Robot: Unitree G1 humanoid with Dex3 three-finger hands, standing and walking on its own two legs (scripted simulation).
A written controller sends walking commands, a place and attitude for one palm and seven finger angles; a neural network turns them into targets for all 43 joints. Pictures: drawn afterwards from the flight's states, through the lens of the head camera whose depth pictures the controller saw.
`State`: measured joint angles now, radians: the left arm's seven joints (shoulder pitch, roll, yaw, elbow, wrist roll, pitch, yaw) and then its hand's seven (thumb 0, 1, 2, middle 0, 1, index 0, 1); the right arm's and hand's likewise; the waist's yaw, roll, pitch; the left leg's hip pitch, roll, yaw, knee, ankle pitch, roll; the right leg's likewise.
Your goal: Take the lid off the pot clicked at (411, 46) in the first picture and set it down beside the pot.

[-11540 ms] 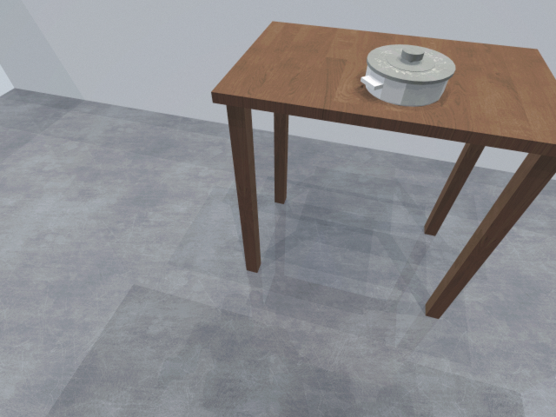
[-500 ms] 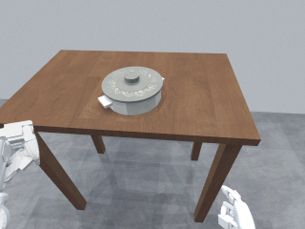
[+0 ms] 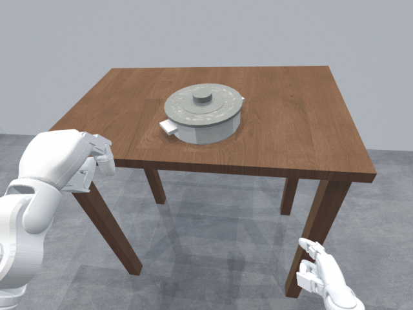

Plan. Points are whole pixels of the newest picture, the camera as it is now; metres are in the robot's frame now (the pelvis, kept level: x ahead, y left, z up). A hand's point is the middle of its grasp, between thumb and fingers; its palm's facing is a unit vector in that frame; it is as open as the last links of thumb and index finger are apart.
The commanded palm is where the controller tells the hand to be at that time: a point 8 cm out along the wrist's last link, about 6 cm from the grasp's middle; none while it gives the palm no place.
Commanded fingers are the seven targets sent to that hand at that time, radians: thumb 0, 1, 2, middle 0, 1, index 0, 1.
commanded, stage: reach forward and open the fingers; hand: left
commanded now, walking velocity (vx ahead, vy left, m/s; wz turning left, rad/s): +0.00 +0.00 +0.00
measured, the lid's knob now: (202, 95) +0.58 +0.10 +0.16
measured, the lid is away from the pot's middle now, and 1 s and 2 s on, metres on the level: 0.00 0.00 0.00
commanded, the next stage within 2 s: move the open hand above the knob in 0.60 s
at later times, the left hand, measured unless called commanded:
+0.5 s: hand (91, 159) +0.28 +0.24 +0.20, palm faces -0.02 -0.03 -1.00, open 9.3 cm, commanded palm +0.24 +0.24 +0.28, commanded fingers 0.00 -0.40 1.74 -0.91 -0.08 -0.91 -0.08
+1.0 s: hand (112, 127) +0.35 +0.23 +0.22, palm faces -0.06 -0.03 -1.00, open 9.9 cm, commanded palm +0.31 +0.21 +0.29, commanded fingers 0.00 -0.40 1.74 -0.89 -0.08 -0.89 -0.08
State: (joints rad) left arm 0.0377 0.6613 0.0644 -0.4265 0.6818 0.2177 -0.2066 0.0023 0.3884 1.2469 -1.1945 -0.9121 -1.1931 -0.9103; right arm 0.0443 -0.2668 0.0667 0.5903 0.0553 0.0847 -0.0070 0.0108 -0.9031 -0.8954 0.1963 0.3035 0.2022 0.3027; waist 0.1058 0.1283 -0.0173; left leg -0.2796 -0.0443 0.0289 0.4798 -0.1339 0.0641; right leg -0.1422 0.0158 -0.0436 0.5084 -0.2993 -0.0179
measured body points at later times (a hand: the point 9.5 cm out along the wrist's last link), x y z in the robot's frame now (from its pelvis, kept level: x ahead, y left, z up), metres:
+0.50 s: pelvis -0.02 +0.00 +0.00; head -0.05 -0.05 +0.45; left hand +0.27 +0.24 +0.26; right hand +0.19 -0.21 -0.09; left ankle +0.08 +0.08 -0.73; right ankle -0.01 -0.11 -0.73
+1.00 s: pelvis -0.01 +0.00 +0.00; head -0.02 -0.05 +0.45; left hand +0.34 +0.22 +0.28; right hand +0.22 -0.21 -0.09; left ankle +0.08 +0.08 -0.73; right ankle -0.01 -0.11 -0.73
